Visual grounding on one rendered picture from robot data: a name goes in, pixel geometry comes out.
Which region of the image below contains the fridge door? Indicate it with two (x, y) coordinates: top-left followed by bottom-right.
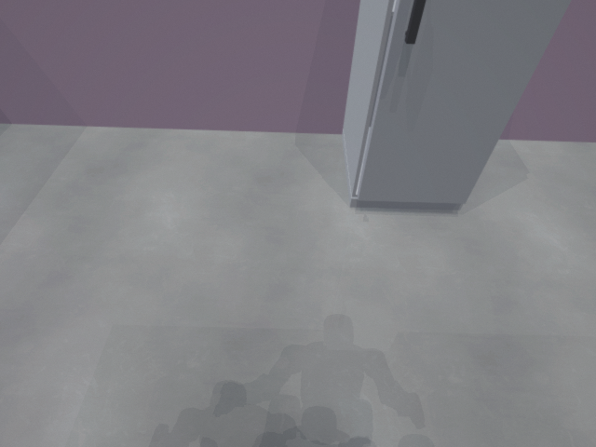
(357, 0), (571, 204)

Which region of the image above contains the handle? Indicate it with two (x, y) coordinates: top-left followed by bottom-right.
(405, 0), (426, 44)

